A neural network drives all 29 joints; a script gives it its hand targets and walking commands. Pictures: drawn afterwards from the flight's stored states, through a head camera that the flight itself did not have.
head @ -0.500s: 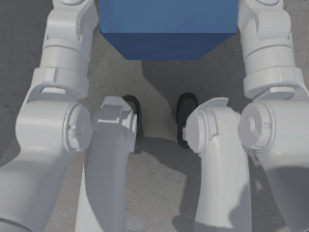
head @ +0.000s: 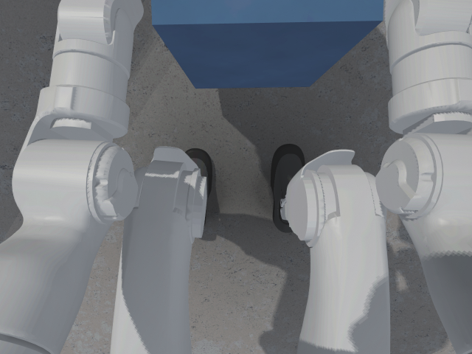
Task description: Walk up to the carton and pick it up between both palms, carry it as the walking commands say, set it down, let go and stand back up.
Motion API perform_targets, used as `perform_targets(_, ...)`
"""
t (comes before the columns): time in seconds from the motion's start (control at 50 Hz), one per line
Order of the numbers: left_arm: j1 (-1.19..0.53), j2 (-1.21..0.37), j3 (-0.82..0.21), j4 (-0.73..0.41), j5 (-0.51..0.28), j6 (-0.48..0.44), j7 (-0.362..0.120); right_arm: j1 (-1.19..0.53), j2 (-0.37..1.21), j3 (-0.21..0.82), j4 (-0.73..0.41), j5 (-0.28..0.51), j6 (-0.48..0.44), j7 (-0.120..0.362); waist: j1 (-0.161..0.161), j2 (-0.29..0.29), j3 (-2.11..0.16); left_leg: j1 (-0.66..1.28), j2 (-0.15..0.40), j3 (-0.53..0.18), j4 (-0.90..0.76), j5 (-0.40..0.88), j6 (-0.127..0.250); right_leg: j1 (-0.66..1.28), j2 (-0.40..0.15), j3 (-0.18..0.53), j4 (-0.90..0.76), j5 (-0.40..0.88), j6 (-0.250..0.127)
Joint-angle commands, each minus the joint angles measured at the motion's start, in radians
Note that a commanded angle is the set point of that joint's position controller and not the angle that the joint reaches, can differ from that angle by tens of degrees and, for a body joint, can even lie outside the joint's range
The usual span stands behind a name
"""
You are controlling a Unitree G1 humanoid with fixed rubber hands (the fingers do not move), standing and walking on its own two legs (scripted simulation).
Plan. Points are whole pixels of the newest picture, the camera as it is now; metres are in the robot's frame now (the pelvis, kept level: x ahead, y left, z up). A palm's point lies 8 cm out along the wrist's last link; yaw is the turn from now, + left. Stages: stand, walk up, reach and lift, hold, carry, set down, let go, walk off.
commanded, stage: set down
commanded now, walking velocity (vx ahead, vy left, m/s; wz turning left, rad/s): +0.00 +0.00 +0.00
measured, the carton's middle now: out of the picture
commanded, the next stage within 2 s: none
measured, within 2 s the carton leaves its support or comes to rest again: rests again in 1.52 s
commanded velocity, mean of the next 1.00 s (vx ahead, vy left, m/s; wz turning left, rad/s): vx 0.00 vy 0.00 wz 0.00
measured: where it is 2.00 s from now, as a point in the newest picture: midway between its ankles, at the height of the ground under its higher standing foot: (239, 204)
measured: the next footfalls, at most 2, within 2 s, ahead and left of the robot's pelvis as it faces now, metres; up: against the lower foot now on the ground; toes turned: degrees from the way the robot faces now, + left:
none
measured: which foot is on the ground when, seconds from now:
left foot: down 0.00-1.00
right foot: down 0.00-1.00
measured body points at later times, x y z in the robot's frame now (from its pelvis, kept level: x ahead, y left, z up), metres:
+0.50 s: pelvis +0.00 +0.00 -0.01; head +0.38 -0.01 +0.21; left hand +0.57 +0.15 -0.19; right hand +0.58 -0.16 -0.19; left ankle +0.12 +0.11 -0.38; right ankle +0.14 -0.11 -0.38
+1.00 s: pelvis +0.00 +0.00 -0.01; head +0.39 -0.01 +0.21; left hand +0.57 +0.15 -0.20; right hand +0.58 -0.16 -0.19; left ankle +0.12 +0.11 -0.38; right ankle +0.14 -0.11 -0.38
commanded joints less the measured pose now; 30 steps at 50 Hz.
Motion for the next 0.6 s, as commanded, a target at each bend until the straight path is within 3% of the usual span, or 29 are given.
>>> perform_targets(0.0, -0.596, -0.86, -0.255, -0.07, -0.048, -0.008, -0.255, -0.611, 0.795, 0.272, -0.144, 0.032, -0.042, 0.279, -0.021, -0.031, -1.195, 0.313, -0.04, 0.037, -0.077, 0.176, 0.013, 0.456, 0.083, 0.034, -0.026, 0.181, -0.007)
perform_targets(0.02, -0.654, -0.841, -0.252, -0.074, -0.056, -0.015, -0.254, -0.587, 0.792, 0.253, -0.091, -0.002, -0.033, 0.281, -0.065, -0.056, -1.203, 0.289, -0.038, 0.035, -0.063, 0.129, 0.009, 0.485, 0.079, 0.042, -0.034, 0.16, -0.03)
perform_targets(0.04, -0.599, -0.863, -0.244, -0.029, -0.044, -0.009, -0.259, -0.608, 0.81, 0.266, -0.105, 0.01, -0.035, 0.279, -0.032, -0.049, -1.197, 0.309, -0.05, 0.045, -0.065, 0.135, 0.009, 0.473, 0.074, 0.042, -0.048, 0.147, -0.013)
perform_targets(0.06, -0.596, -0.877, -0.258, -0.035, -0.059, 0.004, -0.269, -0.591, 0.801, 0.268, -0.126, 0.011, -0.036, 0.274, -0.056, -0.068, -1.209, 0.292, -0.042, 0.045, -0.057, 0.142, 0.004, 0.507, 0.07, 0.042, -0.049, 0.151, -0.022)
perform_targets(0.08, -0.582, -0.844, -0.246, -0.04, -0.025, -0.005, -0.264, -0.601, 0.807, 0.271, -0.111, 0.029, -0.037, 0.279, -0.003, -0.052, -1.169, 0.287, -0.037, 0.041, -0.074, 0.133, 0.014, 0.453, 0.084, 0.034, -0.032, 0.147, -0.01)
perform_targets(0.1, -0.565, -0.843, -0.245, 0.045, -0.012, 0.009, -0.27, -0.548, 0.807, 0.235, -0.041, 0.002, -0.026, 0.283, -0.031, -0.051, -1.081, 0.266, -0.032, 0.033, -0.093, 0.111, 0.008, 0.423, 0.087, 0.017, -0.037, 0.144, -0.019)
perform_targets(0.12, -0.599, -0.838, -0.22, -0.029, -0.013, 0.009, -0.276, -0.553, 0.829, 0.231, -0.049, -0.015, -0.012, 0.291, -0.007, -0.044, -1.063, 0.233, -0.043, 0.04, -0.082, 0.111, 0.019, 0.432, 0.08, 0.057, -0.056, 0.134, -0.015)
perform_targets(0.14, -0.604, -0.809, -0.213, -0.019, -0.006, 0.007, -0.279, -0.523, 0.827, 0.212, -0.013, -0.011, -0.01, 0.295, -0.011, -0.05, -1.042, 0.196, -0.035, 0.031, -0.07, 0.049, 0.024, 0.396, 0.078, 0.056, -0.039, 0.089, -0.024)
perform_targets(0.16, -0.582, -0.847, -0.223, -0.035, 0.003, 0.01, -0.287, -0.476, 0.818, 0.217, -0.006, -0.03, -0.013, 0.296, -0.041, -0.047, -1.037, 0.182, -0.039, 0.03, -0.07, 0.075, 0.016, 0.411, 0.083, 0.053, -0.045, 0.135, -0.028)
perform_targets(0.18, -0.554, -0.844, -0.221, -0.024, -0.011, -0.002, -0.28, -0.549, 0.787, 0.253, -0.098, -0.002, -0.035, 0.286, -0.025, -0.046, -1.101, 0.226, -0.041, 0.044, -0.054, 0.09, 0.013, 0.419, 0.079, 0.052, -0.032, 0.13, -0.022)
perform_targets(0.2, -0.555, -0.824, -0.232, -0.034, -0.004, -0.003, -0.278, -0.54, 0.775, 0.231, -0.086, -0.013, -0.03, 0.288, -0.026, -0.02, -1.061, 0.222, -0.032, 0.043, -0.071, 0.085, 0.01, 0.401, 0.083, 0.045, -0.033, 0.126, -0.016)
perform_targets(0.22, -0.519, -0.821, -0.21, 0.015, 0.004, 0.008, -0.281, -0.508, 0.77, 0.219, -0.02, -0.03, -0.016, 0.293, -0.01, -0.041, -1.039, 0.251, -0.042, 0.029, -0.075, 0.094, 0.014, 0.411, 0.069, 0.048, -0.037, 0.098, -0.011)
perform_targets(0.24, -0.543, -0.809, -0.204, -0.01, 0.008, 0.005, -0.281, -0.489, 0.773, 0.206, -0.01, -0.04, -0.015, 0.292, -0.045, -0.055, -1.006, 0.218, -0.034, 0.034, -0.076, 0.053, 0.019, 0.377, 0.081, 0.031, -0.04, 0.068, -0.009)
perform_targets(0.26, -0.524, -0.807, -0.201, 0.01, 0.018, 0.006, -0.281, -0.502, 0.798, 0.211, -0.009, -0.03, -0.013, 0.299, -0.007, -0.047, -0.997, 0.244, -0.035, 0.02, -0.085, 0.054, 0.025, 0.355, 0.076, 0.041, -0.028, 0.076, -0.014)
perform_targets(0.3, -0.508, -0.821, -0.188, 0.019, 0.037, 0.015, -0.279, -0.477, 0.784, 0.215, -0.025, -0.037, -0.011, 0.299, 0.001, -0.064, -0.985, 0.243, -0.036, 0.035, -0.081, 0.077, 0.015, 0.371, 0.082, 0.038, -0.037, 0.081, -0.013)
perform_targets(0.32, -0.519, -0.8, -0.201, -0.014, 0.035, 0.009, -0.276, -0.519, 0.772, 0.225, -0.053, -0.009, -0.024, 0.303, 0.017, -0.006, -0.998, 0.236, -0.033, 0.042, -0.071, 0.059, 0.014, 0.367, 0.086, 0.059, -0.04, 0.077, -0.018)
perform_targets(0.34, -0.517, -0.806, -0.212, -0.015, 0.034, 0.009, -0.276, -0.475, 0.796, 0.23, -0.03, -0.022, -0.014, 0.304, 0.0, -0.069, -0.994, 0.251, -0.033, 0.031, -0.06, 0.071, 0.015, 0.356, 0.082, 0.048, -0.027, 0.075, -0.014)
perform_targets(0.38, -0.517, -0.783, -0.192, 0.01, 0.041, 0.016, -0.276, -0.446, 0.774, 0.202, -0.002, -0.027, -0.009, 0.304, -0.005, -0.054, -0.966, 0.224, -0.018, 0.032, -0.067, 0.042, 0.013, 0.359, 0.083, 0.053, -0.037, 0.069, -0.026)
perform_targets(0.4, -0.463, -0.793, -0.17, 0.035, 0.064, 0.02, -0.281, -0.43, 0.775, 0.19, 0.019, -0.04, -0.007, 0.305, 0.018, -0.023, -0.936, 0.249, -0.038, 0.025, -0.07, 0.043, 0.024, 0.307, 0.086, 0.046, -0.027, 0.026, -0.016)
perform_targets(0.42, -0.477, -0.812, -0.167, 0.061, 0.058, 0.023, -0.281, -0.44, 0.745, 0.179, 0.019, -0.069, -0.005, 0.304, -0.033, -0.036, -0.908, 0.185, -0.033, 0.031, -0.062, 0.023, 0.014, 0.333, 0.086, 0.055, -0.042, 0.035, -0.028)
perform_targets(0.44, -0.468, -0.824, -0.182, 0.04, 0.055, 0.017, -0.278, -0.474, 0.75, 0.205, -0.016, -0.065, -0.013, 0.302, -0.005, -0.032, -0.934, 0.2, -0.042, 0.035, -0.063, 0.04, 0.011, 0.37, 0.076, 0.064, -0.036, 0.063, -0.028)
perform_targets(0.46, -0.497, -0.824, -0.186, 0.006, 0.042, 0.023, -0.287, -0.438, 0.705, 0.18, 0.001, -0.064, -0.007, 0.298, -0.067, -0.056, -0.935, 0.17, -0.023, 0.035, -0.06, 0.02, 0.011, 0.38, 0.082, 0.048, -0.037, 0.047, -0.03)
perform_targets(0.48, -0.464, -0.777, -0.156, 0.046, 0.062, 0.028, -0.286, -0.482, 0.768, 0.21, -0.006, -0.035, -0.003, 0.303, 0.035, -0.066, -0.919, 0.209, -0.024, 0.033, -0.069, -0.002, 0.031, 0.35, 0.08, 0.048, -0.025, 0.01, -0.011)
perform_targets(0.5, -0.506, -0.754, -0.156, 0.028, 0.051, 0.017, -0.286, -0.467, 0.728, 0.2, -0.017, -0.063, -0.011, 0.295, -0.019, -0.069, -0.936, 0.193, -0.024, 0.039, -0.058, 0.013, 0.014, 0.368, 0.081, 0.05, -0.038, 0.045, -0.018)
perform_targets(0.54, -0.451, -0.756, -0.158, 0.055, 0.078, 0.023, -0.285, -0.444, 0.76, 0.181, 0.031, -0.054, 0.003, 0.304, 0.016, -0.042, -0.884, 0.22, -0.036, 0.034, -0.068, 0.032, 0.024, 0.311, 0.083, 0.043, -0.038, 0.027, -0.006)
perform_targets(0.56, -0.448, -0.774, -0.162, 0.066, 0.079, 0.025, -0.284, -0.387, 0.754, 0.152, 0.062, -0.091, 0.003, 0.305, -0.038, -0.052, -0.858, 0.183, -0.036, 0.028, -0.073, 0.016, 0.025, 0.312, 0.093, 0.039, -0.032, 0.04, -0.02)
perform_targets(0.58, -0.418, -0.755, -0.135, 0.087, 0.103, 0.035, -0.288, -0.413, 0.716, 0.154, 0.059, -0.08, 0.005, 0.305, 0.017, -0.026, -0.85, 0.202, -0.032, 0.028, -0.071, -0.01, 0.023, 0.292, 0.083, 0.054, -0.028, -0.015, -0.021)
